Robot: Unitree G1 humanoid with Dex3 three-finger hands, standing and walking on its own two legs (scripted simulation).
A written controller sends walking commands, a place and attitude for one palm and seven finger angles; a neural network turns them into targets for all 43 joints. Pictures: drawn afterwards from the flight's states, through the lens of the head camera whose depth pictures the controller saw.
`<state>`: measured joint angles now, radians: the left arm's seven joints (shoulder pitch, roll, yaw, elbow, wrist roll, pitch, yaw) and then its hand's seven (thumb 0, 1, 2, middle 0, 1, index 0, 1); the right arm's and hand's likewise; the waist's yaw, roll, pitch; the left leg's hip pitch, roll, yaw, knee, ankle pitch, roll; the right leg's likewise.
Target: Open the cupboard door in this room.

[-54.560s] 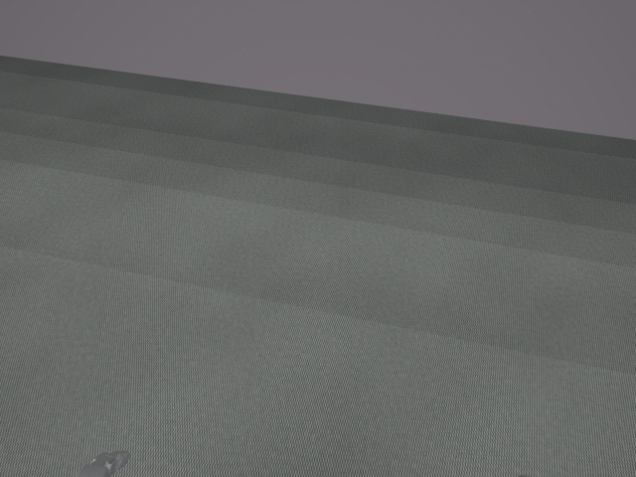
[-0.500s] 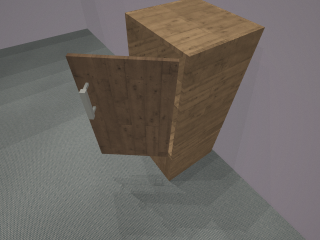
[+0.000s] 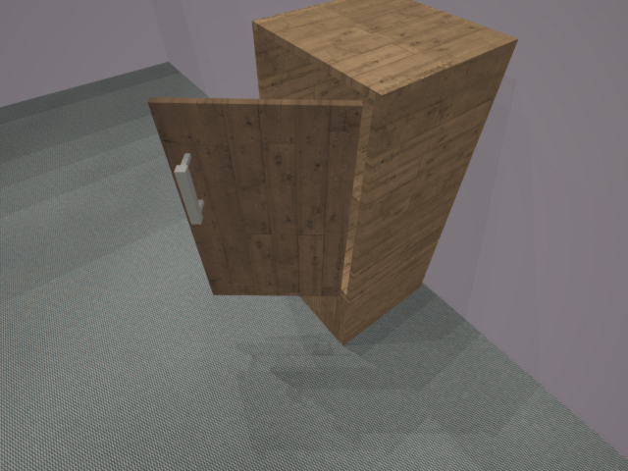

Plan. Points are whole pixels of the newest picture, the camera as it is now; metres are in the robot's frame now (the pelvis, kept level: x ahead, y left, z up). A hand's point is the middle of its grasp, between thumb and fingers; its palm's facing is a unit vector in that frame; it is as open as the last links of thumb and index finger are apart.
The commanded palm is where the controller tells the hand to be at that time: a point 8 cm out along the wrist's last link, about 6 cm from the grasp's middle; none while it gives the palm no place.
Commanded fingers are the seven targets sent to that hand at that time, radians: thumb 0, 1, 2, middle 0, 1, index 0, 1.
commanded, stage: look again from close up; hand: left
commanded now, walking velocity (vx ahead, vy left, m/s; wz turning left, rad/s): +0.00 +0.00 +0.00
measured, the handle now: (191, 189) +0.60 +0.28 -0.02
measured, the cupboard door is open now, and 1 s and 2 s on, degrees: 52 52 52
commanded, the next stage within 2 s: shuffle to correct the standing spot in 0.08 s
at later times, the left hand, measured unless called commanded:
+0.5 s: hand out of the picture -0.01 +0.17 -0.19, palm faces +0.04 -0.99 -0.16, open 7.4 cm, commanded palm none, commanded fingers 0.00 0.90 0.90 -0.20 -0.30 -0.20 -0.30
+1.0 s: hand out of the picture +0.09 +0.24 -0.17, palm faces +0.09 -0.97 -0.24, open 7.3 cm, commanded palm none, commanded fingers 0.00 0.90 0.90 -0.20 -0.30 -0.20 -0.30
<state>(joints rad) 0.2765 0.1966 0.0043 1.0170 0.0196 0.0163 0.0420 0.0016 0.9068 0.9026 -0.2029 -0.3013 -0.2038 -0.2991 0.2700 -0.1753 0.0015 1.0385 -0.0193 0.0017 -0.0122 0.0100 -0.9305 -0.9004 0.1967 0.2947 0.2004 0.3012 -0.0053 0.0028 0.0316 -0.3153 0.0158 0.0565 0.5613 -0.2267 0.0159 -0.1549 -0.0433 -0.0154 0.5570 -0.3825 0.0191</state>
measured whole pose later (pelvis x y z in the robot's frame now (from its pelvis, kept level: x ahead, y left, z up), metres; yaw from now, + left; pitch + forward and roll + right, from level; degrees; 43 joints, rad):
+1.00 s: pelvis +0.10 +0.05 +0.00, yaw +1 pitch +1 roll +3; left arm 0.33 0.18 0.04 1.00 0.04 0.00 0.04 0.00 0.91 0.90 -0.21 -0.30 -0.21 -0.30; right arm 0.16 -0.21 -0.03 0.96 -0.01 0.02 0.01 0.01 -0.92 -0.90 0.19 0.29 0.20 0.30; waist 0.05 -0.05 0.07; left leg -0.42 0.02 0.12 0.63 -0.22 -0.03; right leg -0.17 -0.14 -0.09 0.57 -0.40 0.04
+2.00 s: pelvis +0.07 +0.09 +0.00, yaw +1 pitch -1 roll -1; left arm 0.31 0.14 0.00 1.07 0.02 -0.01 0.05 0.00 0.91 0.90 -0.21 -0.30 -0.21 -0.30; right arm 0.28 -0.17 -0.01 1.02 -0.02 -0.02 -0.02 0.02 -0.94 -0.90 0.20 0.29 0.20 0.30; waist -0.01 0.01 0.03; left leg -0.28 0.00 0.08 0.58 -0.29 0.05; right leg -0.19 -0.02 -0.06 0.52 -0.32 0.00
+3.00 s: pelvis +0.09 +0.08 +0.01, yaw +0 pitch +0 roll +0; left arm 0.27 0.18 -0.01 1.10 0.02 0.00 0.04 0.00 0.91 0.90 -0.20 -0.30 -0.20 -0.30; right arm 0.23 -0.16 0.01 1.12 -0.01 -0.03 -0.02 0.01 -0.92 -0.90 0.20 0.29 0.20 0.30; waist 0.01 -0.03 0.04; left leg -0.19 -0.02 0.10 0.43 -0.23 0.05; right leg -0.14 -0.04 -0.04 0.44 -0.29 0.01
